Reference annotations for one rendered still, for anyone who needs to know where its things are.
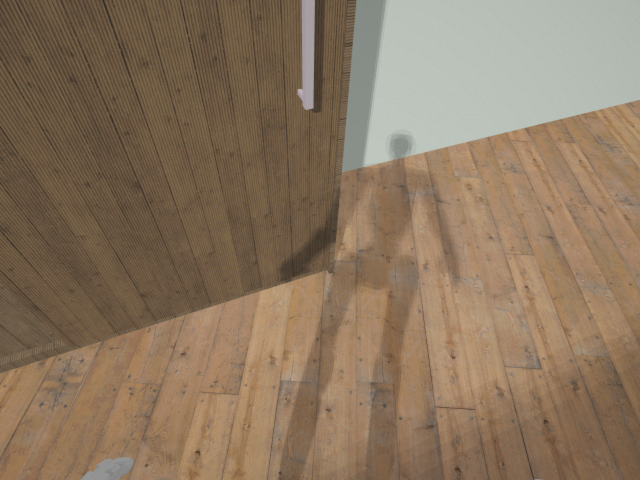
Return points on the wardrobe door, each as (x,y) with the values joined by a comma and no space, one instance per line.
(155,156)
(20,329)

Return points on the left robot hand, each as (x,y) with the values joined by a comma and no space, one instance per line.
(110,469)

